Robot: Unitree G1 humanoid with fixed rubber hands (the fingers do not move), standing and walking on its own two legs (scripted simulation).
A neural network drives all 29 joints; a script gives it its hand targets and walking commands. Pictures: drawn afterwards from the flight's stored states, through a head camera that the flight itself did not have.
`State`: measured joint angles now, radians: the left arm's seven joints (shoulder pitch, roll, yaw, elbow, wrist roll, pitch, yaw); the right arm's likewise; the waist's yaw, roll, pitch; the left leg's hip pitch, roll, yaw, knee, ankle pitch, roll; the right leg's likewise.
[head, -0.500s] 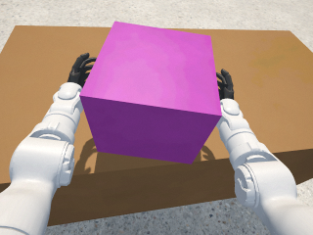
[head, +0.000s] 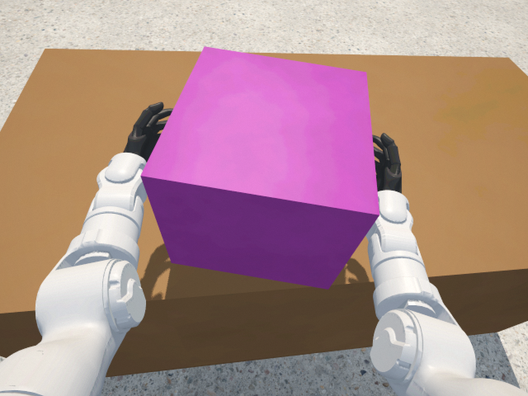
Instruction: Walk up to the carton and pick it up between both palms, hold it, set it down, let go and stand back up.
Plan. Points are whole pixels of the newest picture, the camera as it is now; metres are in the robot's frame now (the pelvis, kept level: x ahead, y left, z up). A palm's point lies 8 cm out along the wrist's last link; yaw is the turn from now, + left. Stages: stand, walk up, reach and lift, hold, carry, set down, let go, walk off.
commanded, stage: reach and lift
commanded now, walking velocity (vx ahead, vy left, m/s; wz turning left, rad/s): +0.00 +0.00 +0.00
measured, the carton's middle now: (267, 169) +0.47 -0.01 +0.04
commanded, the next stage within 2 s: none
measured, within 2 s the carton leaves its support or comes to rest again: leaves its support in 0.60 s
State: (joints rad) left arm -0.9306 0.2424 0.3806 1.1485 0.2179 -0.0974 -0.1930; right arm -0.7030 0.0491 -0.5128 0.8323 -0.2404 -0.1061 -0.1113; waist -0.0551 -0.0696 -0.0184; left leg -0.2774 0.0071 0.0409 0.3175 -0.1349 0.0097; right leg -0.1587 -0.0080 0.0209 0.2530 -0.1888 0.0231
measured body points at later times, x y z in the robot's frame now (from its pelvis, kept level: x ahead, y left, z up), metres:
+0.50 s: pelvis +0.00 -0.02 +0.00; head +0.03 +0.02 +0.45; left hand +0.43 +0.18 +0.10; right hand +0.39 -0.20 +0.09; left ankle +0.01 +0.11 -0.75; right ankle -0.04 -0.13 -0.75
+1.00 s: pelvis -0.02 -0.01 +0.00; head -0.03 +0.03 +0.45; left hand +0.40 +0.20 +0.15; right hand +0.38 -0.19 +0.14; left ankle +0.01 +0.11 -0.75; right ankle -0.04 -0.13 -0.75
